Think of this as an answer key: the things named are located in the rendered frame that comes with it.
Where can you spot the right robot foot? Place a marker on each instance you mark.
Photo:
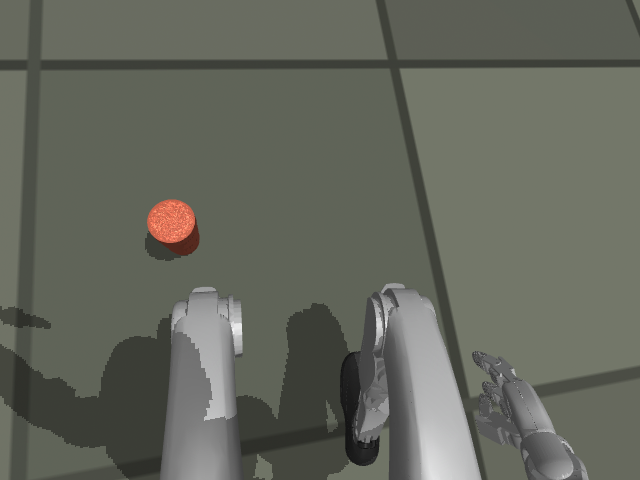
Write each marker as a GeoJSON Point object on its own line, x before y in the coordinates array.
{"type": "Point", "coordinates": [358, 452]}

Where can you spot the right robot arm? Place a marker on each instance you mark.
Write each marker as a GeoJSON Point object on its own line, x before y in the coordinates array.
{"type": "Point", "coordinates": [548, 456]}

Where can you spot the right robot hand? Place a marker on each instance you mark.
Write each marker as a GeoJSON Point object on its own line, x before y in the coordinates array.
{"type": "Point", "coordinates": [518, 402]}

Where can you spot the cup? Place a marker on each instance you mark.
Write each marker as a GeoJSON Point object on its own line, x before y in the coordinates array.
{"type": "Point", "coordinates": [173, 223]}

